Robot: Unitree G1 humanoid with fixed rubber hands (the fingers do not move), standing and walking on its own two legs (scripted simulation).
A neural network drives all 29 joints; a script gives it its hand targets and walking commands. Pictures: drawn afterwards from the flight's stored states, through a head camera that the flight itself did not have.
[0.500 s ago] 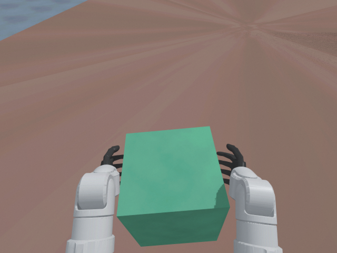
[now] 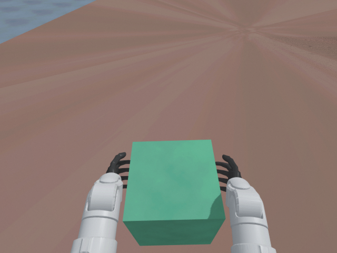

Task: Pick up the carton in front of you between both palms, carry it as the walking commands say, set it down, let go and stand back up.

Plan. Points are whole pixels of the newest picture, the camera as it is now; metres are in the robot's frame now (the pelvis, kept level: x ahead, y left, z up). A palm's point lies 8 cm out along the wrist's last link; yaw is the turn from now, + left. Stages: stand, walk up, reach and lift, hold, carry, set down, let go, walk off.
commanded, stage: carry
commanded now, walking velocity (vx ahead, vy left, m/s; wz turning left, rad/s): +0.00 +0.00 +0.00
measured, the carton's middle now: (173, 195) +0.30 -0.01 -0.05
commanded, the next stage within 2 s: hold in 0.42 s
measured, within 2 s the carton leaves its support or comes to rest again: neither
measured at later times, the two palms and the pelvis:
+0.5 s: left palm (115, 183) +0.27 +0.14 +0.04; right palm (238, 189) +0.27 -0.16 +0.04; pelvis -0.02 -0.01 +0.01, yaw -3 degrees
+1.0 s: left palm (124, 173) +0.30 +0.12 +0.05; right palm (247, 198) +0.24 -0.17 +0.05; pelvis -0.02 +0.03 +0.01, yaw -11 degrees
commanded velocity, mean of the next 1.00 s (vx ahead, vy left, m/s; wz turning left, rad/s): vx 0.00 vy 0.00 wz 0.00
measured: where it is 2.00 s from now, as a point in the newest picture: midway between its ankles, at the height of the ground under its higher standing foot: outside the picture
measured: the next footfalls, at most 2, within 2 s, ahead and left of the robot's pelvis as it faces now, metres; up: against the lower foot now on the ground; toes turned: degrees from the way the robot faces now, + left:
none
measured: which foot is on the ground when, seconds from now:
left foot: down 0.00-1.00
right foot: down 0.00-1.00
